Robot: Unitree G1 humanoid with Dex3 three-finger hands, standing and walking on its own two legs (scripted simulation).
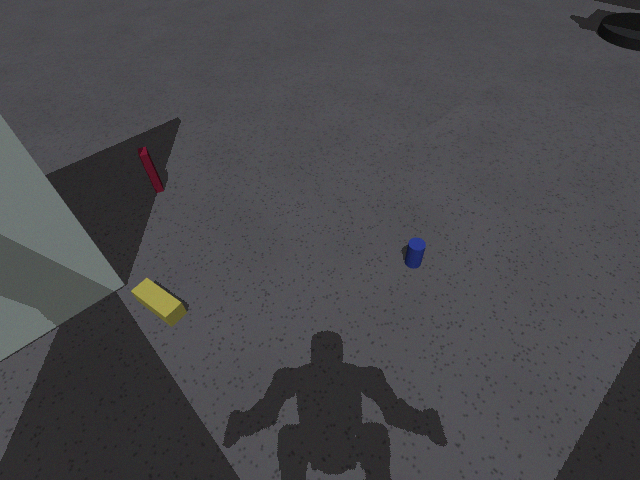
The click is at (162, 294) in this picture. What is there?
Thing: lying carton
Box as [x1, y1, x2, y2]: [131, 278, 186, 326]
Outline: 146,278 131,290 132,293 138,301 172,326 186,312 181,302
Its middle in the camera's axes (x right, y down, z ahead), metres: -0.61 +0.24 +1.43
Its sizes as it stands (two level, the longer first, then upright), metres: 0.198 0.074 0.070
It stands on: the floor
